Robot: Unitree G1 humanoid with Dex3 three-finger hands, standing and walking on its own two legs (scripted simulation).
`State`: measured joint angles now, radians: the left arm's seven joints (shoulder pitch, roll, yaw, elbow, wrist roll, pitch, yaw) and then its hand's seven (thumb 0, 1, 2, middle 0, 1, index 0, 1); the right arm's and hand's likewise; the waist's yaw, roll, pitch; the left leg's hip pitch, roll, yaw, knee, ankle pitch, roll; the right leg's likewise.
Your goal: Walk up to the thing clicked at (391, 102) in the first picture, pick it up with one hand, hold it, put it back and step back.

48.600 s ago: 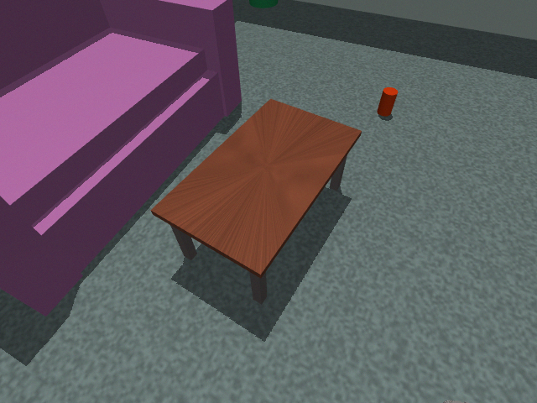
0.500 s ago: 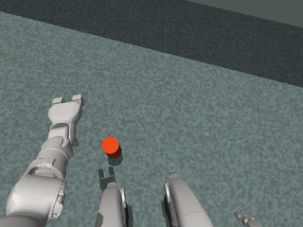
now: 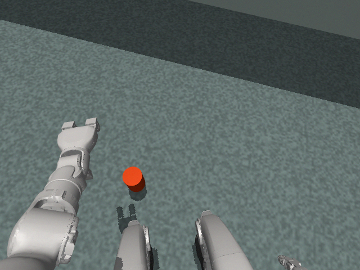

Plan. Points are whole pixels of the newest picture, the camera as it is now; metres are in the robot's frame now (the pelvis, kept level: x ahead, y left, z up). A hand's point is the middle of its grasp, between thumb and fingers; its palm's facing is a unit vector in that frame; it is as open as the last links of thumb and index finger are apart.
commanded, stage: go down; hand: left
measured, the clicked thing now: (134, 180) +0.44 +0.14 -0.58
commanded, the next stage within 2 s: withdraw in 0.02 s
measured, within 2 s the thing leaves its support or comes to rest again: neither
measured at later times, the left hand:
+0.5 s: hand (109, 156) +0.44 +0.17 -0.21, palm faces -0.43 +0.00 -0.90, open 14.1 cm
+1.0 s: hand (108, 160) +0.43 +0.18 -0.24, palm faces -0.39 -0.01 -0.92, open 13.1 cm
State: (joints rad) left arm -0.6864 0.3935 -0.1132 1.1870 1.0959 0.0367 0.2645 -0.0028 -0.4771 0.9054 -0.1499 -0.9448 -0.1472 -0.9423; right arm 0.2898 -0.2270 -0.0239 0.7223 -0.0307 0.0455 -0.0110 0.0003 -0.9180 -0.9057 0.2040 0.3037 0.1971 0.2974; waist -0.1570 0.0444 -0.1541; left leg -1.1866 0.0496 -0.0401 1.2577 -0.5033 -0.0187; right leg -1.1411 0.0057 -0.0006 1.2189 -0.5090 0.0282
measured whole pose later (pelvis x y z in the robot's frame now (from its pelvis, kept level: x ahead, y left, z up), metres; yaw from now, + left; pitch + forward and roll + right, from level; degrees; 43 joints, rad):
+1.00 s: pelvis -0.03 +0.00 -0.13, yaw -1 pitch +35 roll -3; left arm -0.80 0.41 -0.11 1.10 1.08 0.11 0.27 0.00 -0.40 0.91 -0.15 -1.09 -0.19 -1.04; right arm 0.21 -0.21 -0.03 0.71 -0.04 0.04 0.00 0.00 -0.92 -0.91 0.20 0.30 0.20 0.30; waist -0.17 0.06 -0.19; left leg -1.73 0.04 -0.06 1.75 -0.63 -0.02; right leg -1.69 0.02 0.00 1.72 -0.64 0.03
